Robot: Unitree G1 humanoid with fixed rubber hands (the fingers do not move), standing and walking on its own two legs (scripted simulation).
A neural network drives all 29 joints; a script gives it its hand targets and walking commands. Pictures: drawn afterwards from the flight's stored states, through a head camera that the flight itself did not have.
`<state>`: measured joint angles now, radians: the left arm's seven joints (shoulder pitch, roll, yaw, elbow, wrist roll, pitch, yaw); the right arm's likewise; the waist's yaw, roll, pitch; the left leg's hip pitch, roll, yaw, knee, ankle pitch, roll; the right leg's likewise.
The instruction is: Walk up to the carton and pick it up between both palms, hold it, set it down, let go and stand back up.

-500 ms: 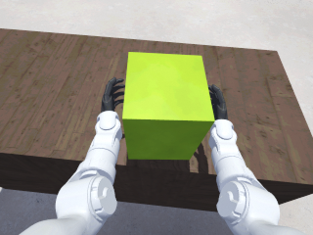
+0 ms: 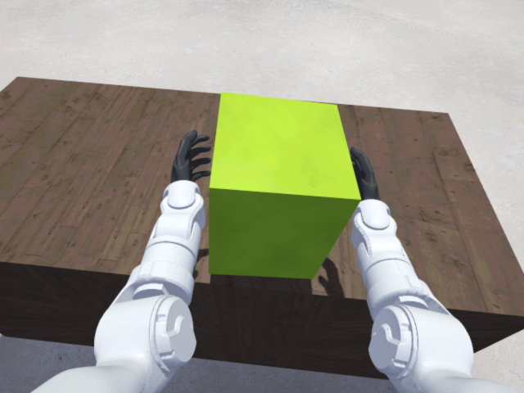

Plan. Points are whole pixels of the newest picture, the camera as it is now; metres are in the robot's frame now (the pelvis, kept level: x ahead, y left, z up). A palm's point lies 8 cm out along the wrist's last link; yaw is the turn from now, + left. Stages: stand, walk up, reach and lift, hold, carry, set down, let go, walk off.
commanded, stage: reach and lift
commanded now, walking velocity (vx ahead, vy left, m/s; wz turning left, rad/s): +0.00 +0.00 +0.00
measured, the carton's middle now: (270, 192) +0.45 +0.03 +0.04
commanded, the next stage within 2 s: hold in 1.80 s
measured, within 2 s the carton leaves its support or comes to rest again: neither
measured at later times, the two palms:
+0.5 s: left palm (169, 166) +0.38 +0.18 +0.15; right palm (365, 192) +0.40 -0.11 +0.12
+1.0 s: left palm (164, 158) +0.37 +0.18 +0.18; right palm (372, 193) +0.38 -0.11 +0.14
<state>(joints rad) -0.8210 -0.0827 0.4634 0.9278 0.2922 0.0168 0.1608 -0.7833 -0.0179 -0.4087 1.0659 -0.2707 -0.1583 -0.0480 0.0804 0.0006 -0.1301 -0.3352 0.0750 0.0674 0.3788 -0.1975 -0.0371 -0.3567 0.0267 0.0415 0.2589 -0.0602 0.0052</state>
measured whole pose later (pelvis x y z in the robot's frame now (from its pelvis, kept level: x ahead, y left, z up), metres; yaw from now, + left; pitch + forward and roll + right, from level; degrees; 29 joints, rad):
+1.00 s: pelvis -0.02 +0.01 +0.00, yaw +1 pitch -4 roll -1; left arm -0.79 -0.08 0.37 0.52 0.29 0.45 0.12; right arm -0.73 -0.01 -0.22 0.86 -0.09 0.08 -0.08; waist 0.02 -0.02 0.00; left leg -0.09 0.07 0.06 0.36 -0.20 -0.03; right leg -0.09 0.02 0.04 0.21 -0.05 0.01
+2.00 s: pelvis -0.02 +0.01 +0.00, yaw +1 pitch -7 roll -1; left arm -0.78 -0.08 0.36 0.31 0.31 0.62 0.08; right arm -0.70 -0.01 -0.12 0.68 0.01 0.20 -0.12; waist -0.01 -0.03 0.04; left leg -0.03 0.06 0.06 0.36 -0.20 -0.02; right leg -0.03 0.01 0.03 0.21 -0.05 0.01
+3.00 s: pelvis -0.03 +0.01 +0.00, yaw +1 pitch -9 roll -1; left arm -0.77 -0.08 0.34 0.16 0.36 0.73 0.01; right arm -0.65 0.02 -0.10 0.52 0.03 0.29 -0.16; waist -0.03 -0.04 0.06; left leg 0.00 0.06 0.06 0.36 -0.20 -0.02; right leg -0.01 0.01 0.03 0.22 -0.05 0.01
